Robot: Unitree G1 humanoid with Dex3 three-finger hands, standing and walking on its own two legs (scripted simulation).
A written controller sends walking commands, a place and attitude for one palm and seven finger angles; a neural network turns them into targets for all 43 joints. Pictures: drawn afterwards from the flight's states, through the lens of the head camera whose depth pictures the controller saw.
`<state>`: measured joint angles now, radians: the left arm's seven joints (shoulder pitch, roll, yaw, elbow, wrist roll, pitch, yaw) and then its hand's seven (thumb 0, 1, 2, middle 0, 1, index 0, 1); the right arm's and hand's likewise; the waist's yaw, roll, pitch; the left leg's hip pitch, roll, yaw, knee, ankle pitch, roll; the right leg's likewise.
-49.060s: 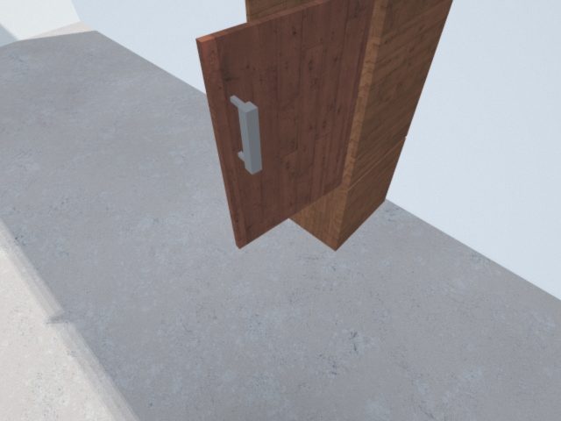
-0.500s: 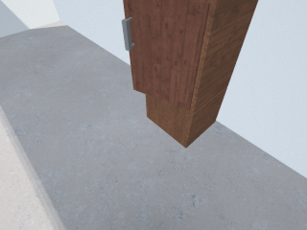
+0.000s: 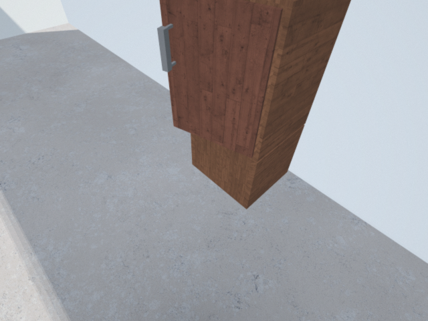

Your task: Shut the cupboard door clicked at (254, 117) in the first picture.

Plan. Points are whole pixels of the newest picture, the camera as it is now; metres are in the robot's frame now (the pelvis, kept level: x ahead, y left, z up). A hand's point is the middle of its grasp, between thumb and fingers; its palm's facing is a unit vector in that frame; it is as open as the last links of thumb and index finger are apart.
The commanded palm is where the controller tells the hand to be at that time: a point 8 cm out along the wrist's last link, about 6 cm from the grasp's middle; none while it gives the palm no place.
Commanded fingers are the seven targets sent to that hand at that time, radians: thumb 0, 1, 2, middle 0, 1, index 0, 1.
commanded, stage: look to check the result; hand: left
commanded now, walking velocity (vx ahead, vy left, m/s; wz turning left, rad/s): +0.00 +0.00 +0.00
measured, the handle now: (168, 47) +0.98 +0.20 +0.05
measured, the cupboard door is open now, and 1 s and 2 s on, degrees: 16 16 16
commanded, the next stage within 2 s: walk to a spot facing it in 0.46 s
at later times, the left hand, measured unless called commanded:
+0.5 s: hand out of the picture +0.02 +0.20 -0.17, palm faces -0.01 -0.97 -0.26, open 7.4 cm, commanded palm none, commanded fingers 0.00 0.90 0.90 -0.20 -0.30 -0.20 -0.30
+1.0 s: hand out of the picture +0.01 +0.22 -0.21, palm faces +0.20 -0.96 -0.21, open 7.4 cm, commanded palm none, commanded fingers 0.00 0.90 0.90 -0.20 -0.30 -0.20 -0.30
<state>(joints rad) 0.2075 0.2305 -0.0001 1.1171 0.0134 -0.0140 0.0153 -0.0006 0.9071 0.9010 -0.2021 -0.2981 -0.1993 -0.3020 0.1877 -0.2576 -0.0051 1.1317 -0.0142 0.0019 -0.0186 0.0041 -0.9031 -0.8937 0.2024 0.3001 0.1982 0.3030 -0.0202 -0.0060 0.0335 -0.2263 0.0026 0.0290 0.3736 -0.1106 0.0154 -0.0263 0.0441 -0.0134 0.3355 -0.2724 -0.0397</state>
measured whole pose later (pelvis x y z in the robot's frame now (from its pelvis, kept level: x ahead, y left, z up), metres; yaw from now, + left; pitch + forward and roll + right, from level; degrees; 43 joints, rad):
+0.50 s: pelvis +0.01 +0.00 +0.00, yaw +0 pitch -2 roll +0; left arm 0.24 0.23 0.00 1.14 0.01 -0.01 0.02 0.00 0.91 0.90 -0.20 -0.30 -0.20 -0.30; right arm 0.17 -0.24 0.00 1.14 -0.01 0.01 -0.02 0.00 -0.90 -0.89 0.20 0.30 0.20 0.30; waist -0.01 0.00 0.05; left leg -0.21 0.00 0.03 0.37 -0.13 0.01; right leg 0.00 0.05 -0.01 0.31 -0.28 -0.04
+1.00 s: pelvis +0.01 +0.03 -0.03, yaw +12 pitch -3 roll +0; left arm 0.23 0.21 0.05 1.01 0.02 0.04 0.03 0.00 0.91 0.90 -0.20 -0.30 -0.20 -0.30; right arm 0.25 -0.18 -0.04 1.03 -0.02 0.04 0.00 0.00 -0.90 -0.89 0.20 0.30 0.20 0.30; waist -0.03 -0.05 0.13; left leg -0.37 -0.01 0.06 0.71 -0.25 0.05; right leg -0.20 -0.06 -0.13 0.87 -0.55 0.01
